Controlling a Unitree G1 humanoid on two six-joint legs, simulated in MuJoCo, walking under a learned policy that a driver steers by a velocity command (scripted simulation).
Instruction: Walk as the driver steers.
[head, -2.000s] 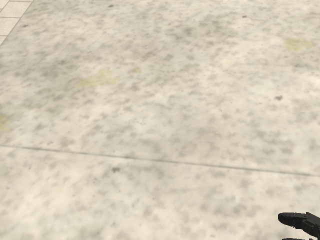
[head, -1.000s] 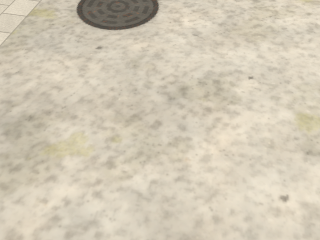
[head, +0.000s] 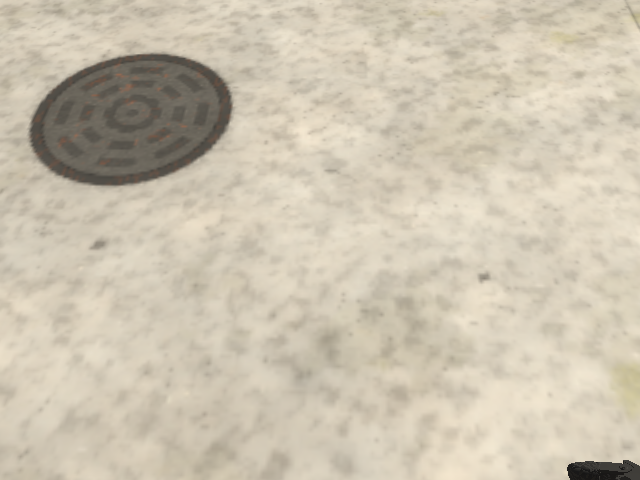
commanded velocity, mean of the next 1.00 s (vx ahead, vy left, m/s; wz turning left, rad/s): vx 0.15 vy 0.00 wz -0.10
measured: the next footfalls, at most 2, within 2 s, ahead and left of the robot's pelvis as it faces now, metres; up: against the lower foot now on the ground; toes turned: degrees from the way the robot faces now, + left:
left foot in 0.14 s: +0.28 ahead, +0.15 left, +0.00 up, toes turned -4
right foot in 0.48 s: +0.25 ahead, -0.10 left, +0.00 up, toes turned -2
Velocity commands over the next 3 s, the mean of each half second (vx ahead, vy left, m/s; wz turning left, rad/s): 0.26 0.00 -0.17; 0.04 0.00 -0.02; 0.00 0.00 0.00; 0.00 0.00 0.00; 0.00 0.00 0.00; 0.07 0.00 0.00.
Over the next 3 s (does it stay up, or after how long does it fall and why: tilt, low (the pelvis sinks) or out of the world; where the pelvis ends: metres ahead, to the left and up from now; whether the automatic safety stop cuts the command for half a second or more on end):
stays up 0.25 0.02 -0.01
